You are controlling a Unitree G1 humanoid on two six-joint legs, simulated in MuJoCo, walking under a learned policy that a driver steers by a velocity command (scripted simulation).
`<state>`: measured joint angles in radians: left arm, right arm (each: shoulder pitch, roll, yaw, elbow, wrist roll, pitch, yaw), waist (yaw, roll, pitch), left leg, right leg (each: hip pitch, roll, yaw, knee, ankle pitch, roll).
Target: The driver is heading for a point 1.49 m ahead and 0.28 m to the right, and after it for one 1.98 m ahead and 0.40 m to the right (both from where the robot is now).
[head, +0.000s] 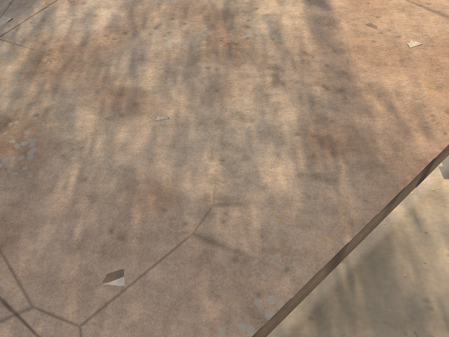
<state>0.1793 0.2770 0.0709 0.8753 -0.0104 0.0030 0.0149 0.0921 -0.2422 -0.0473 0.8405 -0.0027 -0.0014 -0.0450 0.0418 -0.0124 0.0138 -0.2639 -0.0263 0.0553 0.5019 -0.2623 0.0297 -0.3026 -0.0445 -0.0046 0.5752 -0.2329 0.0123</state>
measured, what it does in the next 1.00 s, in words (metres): steps on the spot, turning right: left foot, then right foot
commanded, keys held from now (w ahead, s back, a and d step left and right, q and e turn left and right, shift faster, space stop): e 0.50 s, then no key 0.42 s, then q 0.08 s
